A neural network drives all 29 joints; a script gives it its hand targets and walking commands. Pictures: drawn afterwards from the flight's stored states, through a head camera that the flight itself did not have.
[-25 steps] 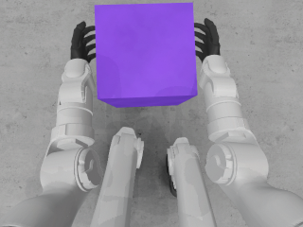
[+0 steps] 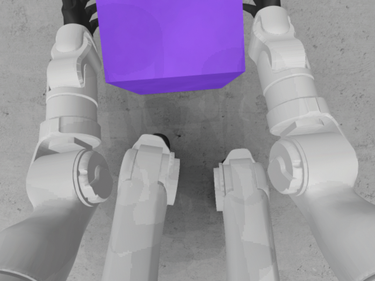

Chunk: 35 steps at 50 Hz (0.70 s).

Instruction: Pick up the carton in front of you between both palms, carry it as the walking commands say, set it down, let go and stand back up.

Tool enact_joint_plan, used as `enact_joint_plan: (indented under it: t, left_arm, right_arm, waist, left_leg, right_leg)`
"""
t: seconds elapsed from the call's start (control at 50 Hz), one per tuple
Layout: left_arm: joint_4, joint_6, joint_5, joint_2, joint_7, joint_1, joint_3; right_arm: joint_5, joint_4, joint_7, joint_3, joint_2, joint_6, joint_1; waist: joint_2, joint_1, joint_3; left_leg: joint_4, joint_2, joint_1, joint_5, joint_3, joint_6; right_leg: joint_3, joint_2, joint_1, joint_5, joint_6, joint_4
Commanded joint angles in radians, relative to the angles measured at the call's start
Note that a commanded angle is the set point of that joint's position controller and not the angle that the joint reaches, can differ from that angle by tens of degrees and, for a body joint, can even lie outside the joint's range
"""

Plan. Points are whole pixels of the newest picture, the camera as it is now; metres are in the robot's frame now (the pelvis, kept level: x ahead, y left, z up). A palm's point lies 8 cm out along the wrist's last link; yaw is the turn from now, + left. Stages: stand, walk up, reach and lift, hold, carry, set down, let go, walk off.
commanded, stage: set down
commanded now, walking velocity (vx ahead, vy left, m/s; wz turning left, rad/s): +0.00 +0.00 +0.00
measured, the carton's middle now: (174, 34) +0.51 +0.11 -0.24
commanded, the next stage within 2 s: none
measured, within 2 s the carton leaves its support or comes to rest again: rests again in 1.14 s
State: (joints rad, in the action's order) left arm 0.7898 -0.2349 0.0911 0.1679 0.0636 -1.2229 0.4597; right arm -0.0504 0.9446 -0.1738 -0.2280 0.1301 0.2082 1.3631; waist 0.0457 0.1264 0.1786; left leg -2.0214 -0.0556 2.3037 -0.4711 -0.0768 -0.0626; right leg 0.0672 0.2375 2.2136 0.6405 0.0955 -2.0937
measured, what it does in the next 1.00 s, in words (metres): stands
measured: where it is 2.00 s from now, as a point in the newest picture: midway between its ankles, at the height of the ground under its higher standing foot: (192, 190)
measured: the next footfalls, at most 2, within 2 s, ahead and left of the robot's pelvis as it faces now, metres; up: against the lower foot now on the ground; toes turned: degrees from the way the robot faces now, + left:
none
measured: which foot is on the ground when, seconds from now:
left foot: down 0.00-1.00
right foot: down 0.00-1.00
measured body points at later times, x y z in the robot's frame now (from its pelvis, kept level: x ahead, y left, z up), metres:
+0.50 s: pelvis +0.00 -0.01 -0.01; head +0.36 +0.03 +0.25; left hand +0.48 +0.25 -0.19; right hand +0.56 -0.05 -0.19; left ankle +0.13 +0.13 -0.37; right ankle +0.09 -0.12 -0.37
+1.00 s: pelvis -0.01 -0.01 -0.02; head +0.35 +0.03 +0.24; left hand +0.49 +0.25 -0.20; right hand +0.57 -0.05 -0.19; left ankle +0.13 +0.13 -0.37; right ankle +0.09 -0.12 -0.37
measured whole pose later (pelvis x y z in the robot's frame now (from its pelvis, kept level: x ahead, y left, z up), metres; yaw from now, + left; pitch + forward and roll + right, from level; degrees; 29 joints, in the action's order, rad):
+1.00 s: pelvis -0.01 -0.01 -0.02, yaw +1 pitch +39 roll +1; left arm 1.01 -0.14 0.18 0.22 -0.07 -1.34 0.54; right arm -0.12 1.14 -0.06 -0.26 0.20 0.13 1.49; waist 0.06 0.14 0.29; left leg -2.10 0.00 2.29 -0.48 -0.05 -0.06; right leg 0.03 0.18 2.23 0.63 0.04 -2.19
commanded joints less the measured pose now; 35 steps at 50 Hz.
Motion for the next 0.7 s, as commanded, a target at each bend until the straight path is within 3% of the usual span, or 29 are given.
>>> enact_joint_plan:
  t: [0.0, 0.08, 0.24, 0.5, 0.68]
  left_arm:
    - [-0.080, 0.036, -0.125, -0.813, -0.268, -0.663, -0.449]
    - [-0.028, 0.036, -0.108, -0.801, -0.278, -0.616, -0.414]
    - [0.015, 0.053, -0.073, -0.742, -0.294, -0.617, -0.356]
    - [0.076, 0.083, -0.044, -0.642, -0.283, -0.622, -0.303]
    - [0.157, 0.077, 0.013, -0.561, -0.287, -0.572, -0.216]
  right_arm:
    - [0.102, -0.113, 0.229, 0.392, -0.940, -0.042, 0.578]
    - [0.099, -0.085, 0.233, 0.387, -0.943, -0.044, 0.550]
    - [0.062, -0.016, 0.237, 0.301, -0.882, -0.057, 0.522]
    - [0.058, 0.052, 0.250, 0.266, -0.793, -0.076, 0.538]
    - [-0.003, 0.122, 0.266, 0.183, -0.684, -0.070, 0.496]
  waist:
    - [0.108, 0.098, -1.257]
    - [0.130, 0.106, -1.185]
    - [0.114, 0.097, -1.037]
    - [0.111, 0.110, -0.899]
    - [0.101, 0.086, -0.747]
  left_leg:
    - [0.079, -0.042, -0.814, 0.445, 0.154, 0.022]
    - [0.064, -0.040, -0.766, 0.426, 0.155, 0.028]
    - [0.049, -0.031, -0.626, 0.361, 0.158, 0.032]
    - [0.024, -0.021, -0.563, 0.324, 0.139, 0.046]
    - [0.031, -0.014, -0.492, 0.232, 0.122, 0.056]
  right_leg:
    - [-0.149, -0.019, -0.389, -0.321, -0.049, 0.163]
    - [-0.141, -0.023, -0.348, -0.306, -0.047, 0.161]
    - [-0.114, -0.024, -0.301, -0.296, -0.062, 0.162]
    - [-0.096, -0.034, -0.243, -0.271, -0.068, 0.137]
    - [-0.089, -0.042, -0.165, -0.178, -0.082, 0.146]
